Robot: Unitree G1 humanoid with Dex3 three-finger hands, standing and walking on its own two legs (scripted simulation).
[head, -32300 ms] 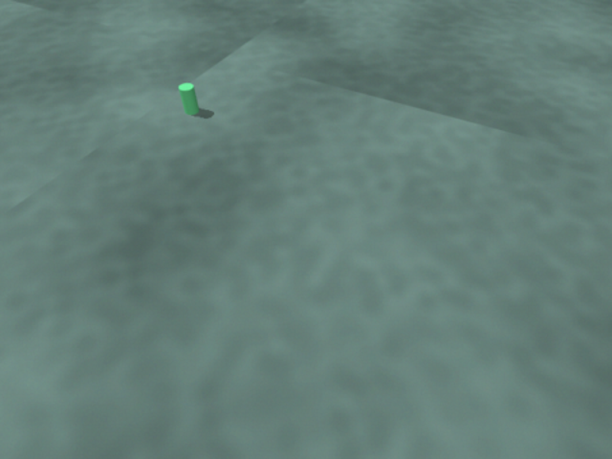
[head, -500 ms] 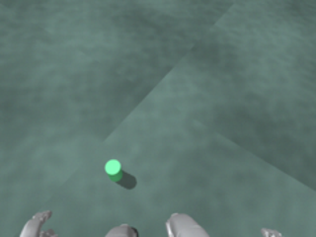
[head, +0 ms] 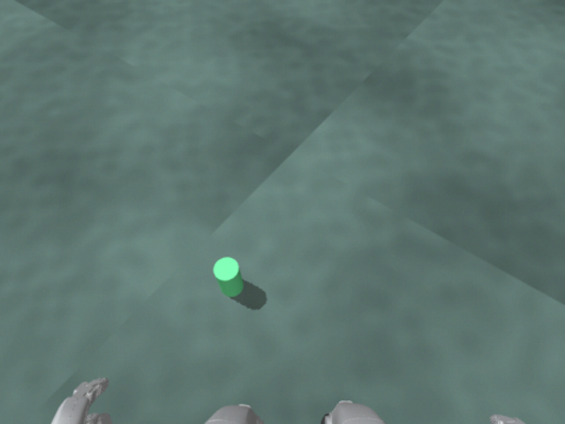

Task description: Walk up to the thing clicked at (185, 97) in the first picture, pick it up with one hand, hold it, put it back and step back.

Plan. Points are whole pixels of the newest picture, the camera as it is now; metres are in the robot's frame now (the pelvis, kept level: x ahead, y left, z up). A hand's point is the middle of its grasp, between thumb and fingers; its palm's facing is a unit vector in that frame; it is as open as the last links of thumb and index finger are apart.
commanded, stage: step back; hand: left
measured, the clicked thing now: (229, 277) +0.59 +0.20 -0.68
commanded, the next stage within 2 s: none
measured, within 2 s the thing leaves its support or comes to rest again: neither
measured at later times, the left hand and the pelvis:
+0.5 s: hand out of the picture -0.07 +0.24 -0.15, palm faces -0.07 -0.91 -0.41, open 7.4 cm; pelvis -0.16 -0.02 -0.01, yaw -3 degrees
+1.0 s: hand out of the picture -0.22 +0.25 -0.14, palm faces +0.01 -0.92 -0.38, open 7.4 cm; pelvis -0.33 -0.03 +0.00, yaw +0 degrees
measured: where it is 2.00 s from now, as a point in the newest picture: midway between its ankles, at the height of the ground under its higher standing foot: outside the picture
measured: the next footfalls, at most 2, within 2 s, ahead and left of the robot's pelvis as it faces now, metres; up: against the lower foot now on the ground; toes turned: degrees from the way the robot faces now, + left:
left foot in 0.04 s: +0.01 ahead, +0.12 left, +0.00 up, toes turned -2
right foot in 0.44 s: -0.13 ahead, -0.15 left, +0.00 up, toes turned -1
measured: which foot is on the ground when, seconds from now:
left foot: up 0.00-0.02, down 0.04-0.46, up 0.48-0.76, down 0.78-1.00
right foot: down 0.00-0.06, up 0.08-0.42, down 0.44-0.82, up 0.84-1.00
